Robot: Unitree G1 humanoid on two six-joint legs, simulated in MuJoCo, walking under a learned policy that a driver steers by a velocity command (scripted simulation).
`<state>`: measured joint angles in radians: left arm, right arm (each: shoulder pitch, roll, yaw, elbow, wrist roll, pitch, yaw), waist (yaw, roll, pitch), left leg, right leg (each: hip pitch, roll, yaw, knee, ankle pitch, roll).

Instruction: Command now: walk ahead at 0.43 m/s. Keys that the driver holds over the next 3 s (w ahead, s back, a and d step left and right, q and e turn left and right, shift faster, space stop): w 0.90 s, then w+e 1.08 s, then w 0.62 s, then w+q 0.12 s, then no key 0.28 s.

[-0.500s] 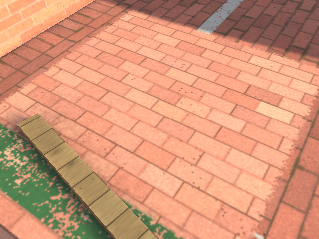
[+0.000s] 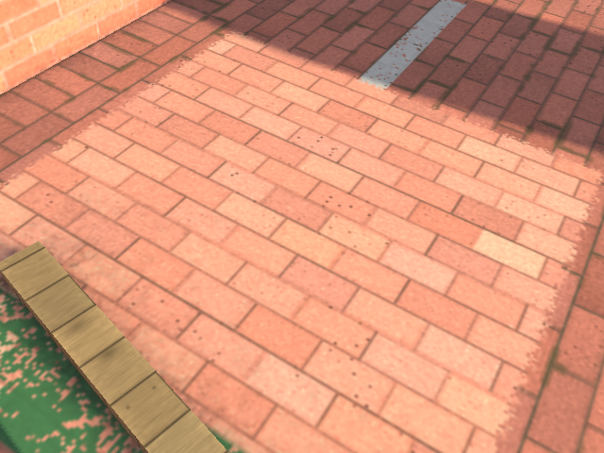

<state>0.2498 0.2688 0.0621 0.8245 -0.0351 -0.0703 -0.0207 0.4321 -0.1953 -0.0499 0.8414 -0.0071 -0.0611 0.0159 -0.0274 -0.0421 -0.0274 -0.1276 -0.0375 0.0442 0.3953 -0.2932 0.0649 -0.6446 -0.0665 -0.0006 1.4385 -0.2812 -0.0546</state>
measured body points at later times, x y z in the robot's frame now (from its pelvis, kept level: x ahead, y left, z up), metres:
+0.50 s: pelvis +0.29 -0.05 -0.01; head +0.31 -0.05 +0.44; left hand +0.39 +0.22 -0.12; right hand +0.36 -0.32 -0.14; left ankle +0.20 +0.10 -0.62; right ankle +0.35 -0.13 -0.74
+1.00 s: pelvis +0.57 +0.03 -0.02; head +0.60 +0.04 +0.42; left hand +0.55 +0.30 -0.17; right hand +0.79 -0.20 -0.10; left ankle +0.65 +0.13 -0.74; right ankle +0.38 -0.12 -0.67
